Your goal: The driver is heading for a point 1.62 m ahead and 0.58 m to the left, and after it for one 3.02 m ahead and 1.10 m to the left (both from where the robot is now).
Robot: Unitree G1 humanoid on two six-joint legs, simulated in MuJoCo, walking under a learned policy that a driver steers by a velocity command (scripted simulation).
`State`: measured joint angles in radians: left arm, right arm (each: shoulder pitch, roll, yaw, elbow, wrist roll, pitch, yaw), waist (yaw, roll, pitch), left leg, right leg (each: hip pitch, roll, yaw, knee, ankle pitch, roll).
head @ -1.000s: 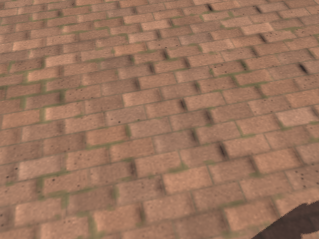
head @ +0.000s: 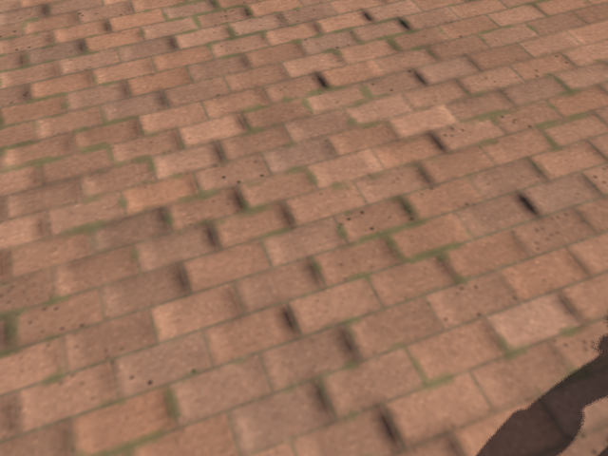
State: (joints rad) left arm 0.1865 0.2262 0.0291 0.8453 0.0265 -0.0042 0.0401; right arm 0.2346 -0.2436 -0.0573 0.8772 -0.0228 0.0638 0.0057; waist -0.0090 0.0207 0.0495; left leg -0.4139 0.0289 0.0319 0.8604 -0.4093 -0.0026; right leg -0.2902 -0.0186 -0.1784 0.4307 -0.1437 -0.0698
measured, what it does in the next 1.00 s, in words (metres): walks ahead, turning left: left foot, then right foot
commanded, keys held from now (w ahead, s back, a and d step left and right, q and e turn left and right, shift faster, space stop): q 0.40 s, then w+q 0.48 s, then w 0.12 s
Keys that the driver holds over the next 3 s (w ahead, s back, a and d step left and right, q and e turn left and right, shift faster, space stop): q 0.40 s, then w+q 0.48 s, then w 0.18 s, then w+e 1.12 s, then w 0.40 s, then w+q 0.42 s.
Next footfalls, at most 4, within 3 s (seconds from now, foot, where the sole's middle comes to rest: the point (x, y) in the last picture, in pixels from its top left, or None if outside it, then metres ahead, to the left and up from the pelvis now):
0.12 left None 0.03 0.11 -0.78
0.58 right None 0.07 -0.08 -0.78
1.06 left None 0.22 0.27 -0.78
1.60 right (186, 420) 0.56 0.30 -0.78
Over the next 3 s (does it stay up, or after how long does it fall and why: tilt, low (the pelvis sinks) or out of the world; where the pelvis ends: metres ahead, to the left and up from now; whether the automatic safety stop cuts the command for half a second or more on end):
stays up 1.12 0.39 0.00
